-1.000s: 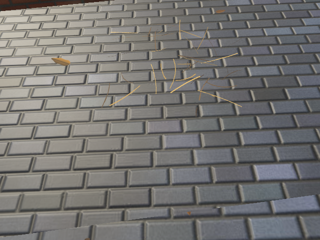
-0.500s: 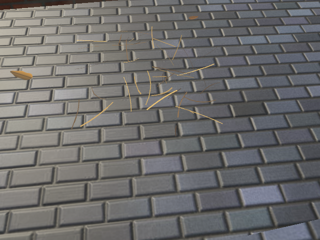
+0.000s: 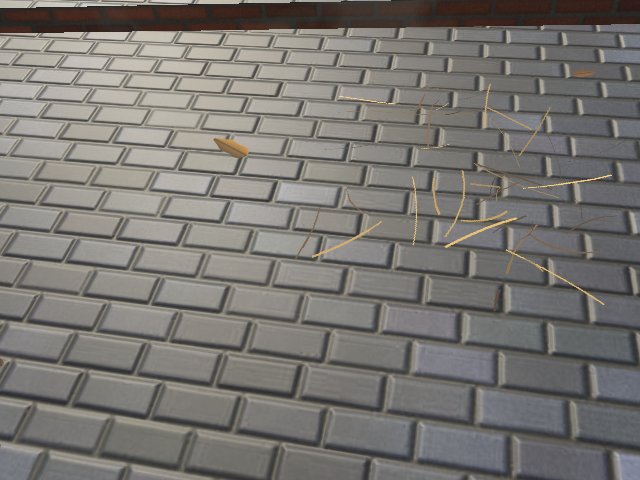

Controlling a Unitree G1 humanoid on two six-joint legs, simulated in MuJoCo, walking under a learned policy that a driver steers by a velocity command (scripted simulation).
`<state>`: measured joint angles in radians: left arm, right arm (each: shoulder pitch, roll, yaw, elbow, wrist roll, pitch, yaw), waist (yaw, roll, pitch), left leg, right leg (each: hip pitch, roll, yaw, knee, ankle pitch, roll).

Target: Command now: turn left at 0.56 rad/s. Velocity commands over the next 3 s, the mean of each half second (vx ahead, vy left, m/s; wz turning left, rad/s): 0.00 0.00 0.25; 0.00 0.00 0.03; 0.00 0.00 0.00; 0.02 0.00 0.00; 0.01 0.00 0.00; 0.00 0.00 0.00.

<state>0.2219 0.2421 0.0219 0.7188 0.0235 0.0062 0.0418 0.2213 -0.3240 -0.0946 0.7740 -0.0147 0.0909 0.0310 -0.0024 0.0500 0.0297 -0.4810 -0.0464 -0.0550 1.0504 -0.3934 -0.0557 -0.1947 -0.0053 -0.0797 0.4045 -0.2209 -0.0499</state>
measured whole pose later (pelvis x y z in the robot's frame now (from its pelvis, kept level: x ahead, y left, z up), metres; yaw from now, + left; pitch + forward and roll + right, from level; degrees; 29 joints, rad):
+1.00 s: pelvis -0.02 +0.01 +0.00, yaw +7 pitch -2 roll +0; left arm 0.24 0.21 0.00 1.00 0.01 0.00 0.03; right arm 0.27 -0.22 0.00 1.05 -0.01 0.02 -0.03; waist -0.01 0.00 0.02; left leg -0.14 -0.04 -0.03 0.37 -0.20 0.02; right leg -0.14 0.02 -0.01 0.39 -0.21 -0.03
